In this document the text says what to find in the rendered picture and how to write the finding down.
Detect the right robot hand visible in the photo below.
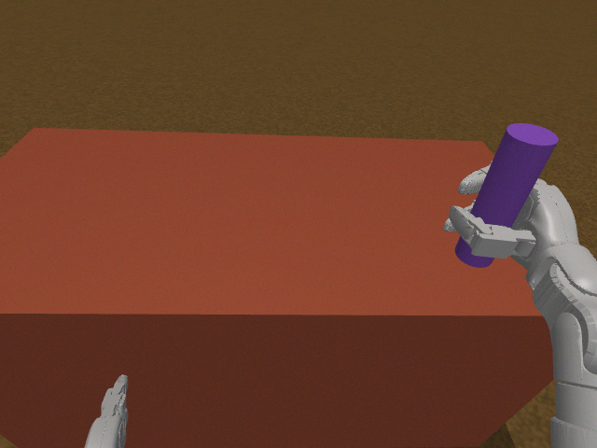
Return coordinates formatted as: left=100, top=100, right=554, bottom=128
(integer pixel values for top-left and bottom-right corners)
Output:
left=443, top=161, right=579, bottom=271

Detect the left robot hand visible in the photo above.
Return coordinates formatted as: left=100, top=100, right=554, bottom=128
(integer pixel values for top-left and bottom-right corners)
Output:
left=84, top=374, right=128, bottom=448

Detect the right robot arm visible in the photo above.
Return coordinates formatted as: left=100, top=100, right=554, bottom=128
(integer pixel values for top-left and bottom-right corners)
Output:
left=525, top=244, right=597, bottom=448

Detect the can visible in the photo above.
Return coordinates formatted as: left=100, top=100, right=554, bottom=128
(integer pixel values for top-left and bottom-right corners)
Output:
left=455, top=123, right=559, bottom=268

